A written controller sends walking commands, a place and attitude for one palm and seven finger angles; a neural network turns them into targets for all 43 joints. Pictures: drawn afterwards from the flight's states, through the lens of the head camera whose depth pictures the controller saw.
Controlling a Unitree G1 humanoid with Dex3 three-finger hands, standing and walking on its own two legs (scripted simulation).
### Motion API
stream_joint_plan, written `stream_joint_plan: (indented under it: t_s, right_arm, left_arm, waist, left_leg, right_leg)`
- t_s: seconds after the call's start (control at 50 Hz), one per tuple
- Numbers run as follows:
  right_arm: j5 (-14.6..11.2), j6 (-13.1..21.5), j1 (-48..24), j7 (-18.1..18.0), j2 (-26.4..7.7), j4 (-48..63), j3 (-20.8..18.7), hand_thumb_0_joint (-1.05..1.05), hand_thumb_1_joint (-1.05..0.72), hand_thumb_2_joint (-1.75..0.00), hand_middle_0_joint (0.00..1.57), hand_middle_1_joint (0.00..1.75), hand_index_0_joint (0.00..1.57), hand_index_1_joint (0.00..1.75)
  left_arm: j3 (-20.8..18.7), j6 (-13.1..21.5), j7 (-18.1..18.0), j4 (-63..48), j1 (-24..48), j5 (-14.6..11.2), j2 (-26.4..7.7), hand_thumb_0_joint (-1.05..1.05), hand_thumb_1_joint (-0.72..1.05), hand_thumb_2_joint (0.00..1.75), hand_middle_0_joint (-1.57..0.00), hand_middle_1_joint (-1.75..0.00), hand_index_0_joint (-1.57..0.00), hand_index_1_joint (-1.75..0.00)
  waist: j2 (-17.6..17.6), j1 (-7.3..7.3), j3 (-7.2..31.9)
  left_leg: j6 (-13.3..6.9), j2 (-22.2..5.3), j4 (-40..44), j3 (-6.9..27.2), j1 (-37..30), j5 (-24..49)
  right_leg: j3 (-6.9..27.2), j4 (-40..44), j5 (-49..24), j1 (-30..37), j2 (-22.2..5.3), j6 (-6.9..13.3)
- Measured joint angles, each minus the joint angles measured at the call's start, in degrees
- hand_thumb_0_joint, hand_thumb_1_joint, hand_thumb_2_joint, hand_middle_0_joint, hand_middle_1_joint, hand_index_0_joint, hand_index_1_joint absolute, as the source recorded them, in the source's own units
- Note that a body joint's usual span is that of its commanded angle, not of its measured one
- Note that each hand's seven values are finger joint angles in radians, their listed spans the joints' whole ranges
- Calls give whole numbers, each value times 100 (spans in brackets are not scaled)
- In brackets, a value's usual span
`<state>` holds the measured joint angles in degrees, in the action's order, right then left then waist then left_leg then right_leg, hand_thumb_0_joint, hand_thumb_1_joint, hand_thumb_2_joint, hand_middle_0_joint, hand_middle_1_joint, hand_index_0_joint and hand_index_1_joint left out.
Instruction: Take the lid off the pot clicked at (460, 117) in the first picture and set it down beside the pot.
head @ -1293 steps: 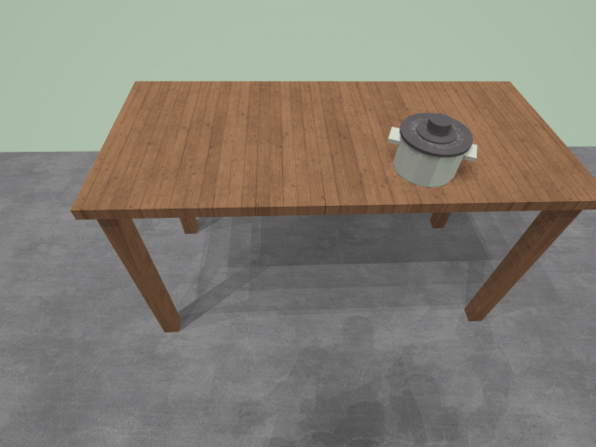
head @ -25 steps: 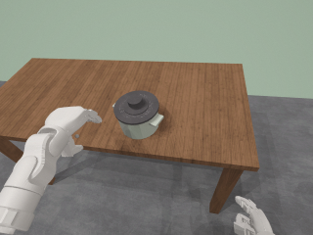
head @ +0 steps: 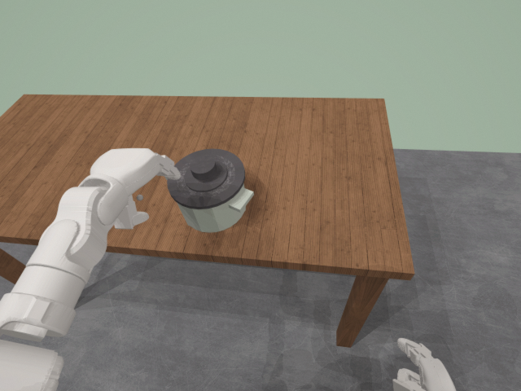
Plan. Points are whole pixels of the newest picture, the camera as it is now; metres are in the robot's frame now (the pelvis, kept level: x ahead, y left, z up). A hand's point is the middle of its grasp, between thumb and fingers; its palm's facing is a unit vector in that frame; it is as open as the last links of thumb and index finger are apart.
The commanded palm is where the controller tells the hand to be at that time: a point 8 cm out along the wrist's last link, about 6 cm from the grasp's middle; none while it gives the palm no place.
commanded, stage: move the open hand above the knob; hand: left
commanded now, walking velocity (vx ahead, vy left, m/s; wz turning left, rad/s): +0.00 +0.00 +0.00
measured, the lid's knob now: (203, 167) +0.52 +0.14 +0.03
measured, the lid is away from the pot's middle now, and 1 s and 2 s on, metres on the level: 0.00 0.00 0.00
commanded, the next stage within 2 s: none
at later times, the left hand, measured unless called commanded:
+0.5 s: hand (175, 178) +0.44 +0.16 +0.09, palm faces -0.34 +0.02 -0.94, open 10.1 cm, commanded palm +0.45 +0.17 +0.16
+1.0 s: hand (191, 150) +0.49 +0.14 +0.09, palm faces -0.34 +0.00 -0.94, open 10.2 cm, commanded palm +0.48 +0.15 +0.16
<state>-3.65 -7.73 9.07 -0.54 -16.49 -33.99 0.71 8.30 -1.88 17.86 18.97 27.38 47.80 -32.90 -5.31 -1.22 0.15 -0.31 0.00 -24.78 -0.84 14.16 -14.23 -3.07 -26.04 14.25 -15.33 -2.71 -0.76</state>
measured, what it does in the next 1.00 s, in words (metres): stands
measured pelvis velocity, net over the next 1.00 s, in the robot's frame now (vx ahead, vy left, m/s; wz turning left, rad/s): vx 0.01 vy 0.01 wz -0.05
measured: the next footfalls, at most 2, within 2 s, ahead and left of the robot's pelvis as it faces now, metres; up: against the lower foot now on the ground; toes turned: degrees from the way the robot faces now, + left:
none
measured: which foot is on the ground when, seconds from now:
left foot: down 0.00-1.00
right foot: down 0.00-1.00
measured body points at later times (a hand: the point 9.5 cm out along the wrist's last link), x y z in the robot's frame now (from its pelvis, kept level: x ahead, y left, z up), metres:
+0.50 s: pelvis +0.00 +0.01 +0.00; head +0.05 -0.02 +0.44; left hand +0.45 +0.16 +0.14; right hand +0.11 -0.24 -0.14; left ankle -0.02 +0.12 -0.74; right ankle -0.01 -0.13 -0.74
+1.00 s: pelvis +0.01 +0.01 +0.00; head +0.06 -0.02 +0.44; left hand +0.51 +0.14 +0.15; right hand +0.05 -0.26 -0.14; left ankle -0.02 +0.12 -0.74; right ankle -0.01 -0.13 -0.74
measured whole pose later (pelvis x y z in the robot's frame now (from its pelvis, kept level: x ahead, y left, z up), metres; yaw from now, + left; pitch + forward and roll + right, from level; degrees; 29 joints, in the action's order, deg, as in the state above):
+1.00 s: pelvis +0.01 +0.01 +0.00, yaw -3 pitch +10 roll +0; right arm -3.5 -8.7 17.1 -0.7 -15.9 -38.5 -0.2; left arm 12.4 -6.4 14.3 54.1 55.8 53.4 -25.8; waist -3.7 -6.0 4.1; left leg -1.0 -0.3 -26.7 -4.0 21.5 -15.6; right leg 0.2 -28.1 14.5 -24.0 -2.3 -1.4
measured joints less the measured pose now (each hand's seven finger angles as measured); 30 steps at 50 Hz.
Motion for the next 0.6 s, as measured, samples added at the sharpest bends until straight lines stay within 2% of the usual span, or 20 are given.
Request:
stream_joint_plan:
  t_s: [0.04,0.1,0.2,0.3,0.36,0.44,0.54,0.6]
  right_arm:
    - [-24,-36,86,68,-5,37,-35,1,-91,-89,19,30,20,30]
    - [-59,-123,136,148,-39,29,-73,1,-91,-89,19,30,20,30]
    - [-30,-133,74,20,-22,-28,-22,1,-91,-89,20,30,20,30]
    - [-29,-55,249,2,18,-73,-43,1,-91,-89,19,30,20,30]
    - [-87,-145,300,100,22,-137,-22,1,-91,-89,19,30,20,30]
    - [-63,-240,334,146,40,-155,-63,1,-91,-89,20,30,20,30]
    - [-19,-114,373,-31,63,-240,-36,1,-91,-89,20,30,20,30]
    - [-51,-112,422,-40,90,-304,-16,1,-91,-89,20,30,20,30]
  left_arm:
    - [40,-192,-51,173,148,1,41,0,-25,132,-82,-8,-83,-9]
    - [315,-411,7,348,304,55,215,0,-25,132,-82,-8,-82,-8]
    - [530,-210,151,518,528,168,254,0,-25,132,-82,-8,-82,-9]
    - [382,-61,-85,814,946,102,282,0,-25,132,-82,-8,-83,-9]
    - [411,-284,-206,1449,1284,140,396,0,-26,132,-82,-8,-83,-9]
    - [762,-574,-65,1631,1445,273,516,0,-25,132,-82,-8,-82,-8]
    - [659,-208,-48,1732,1695,255,580,0,-25,132,-82,-8,-83,-9]
    - [589,-256,-177,2388,2134,297,599,0,-25,132,-82,-8,-83,-9]
  waist:
    - [2,11,61]
    - [-13,29,102]
    - [36,-79,-9]
    - [63,-104,117]
    - [89,-99,213]
    - [105,-134,188]
    - [111,-234,168]
    - [166,-286,243]
  left_leg:
    - [1,3,-5,-9,47,-3]
    - [-14,17,-62,-11,131,-28]
    - [-49,38,-114,-41,164,-56]
    - [-60,55,-82,-60,199,-51]
    - [-60,53,-140,-98,299,-86]
    - [-82,62,-211,-114,411,-110]
    - [-107,68,-224,-129,419,-130]
    - [-99,62,-228,-160,476,-137]
  right_leg:
    - [9,-11,4,-52,-3,-2]
    - [13,-50,19,-126,-19,-17]
    - [46,-109,38,-173,-39,-37]
    - [66,-77,29,-214,-55,-56]
    - [106,-145,52,-334,-55,-65]
    - [125,-208,67,-446,-65,-72]
    - [141,-195,65,-449,-69,-92]
    - [173,-225,74,-532,-63,-90]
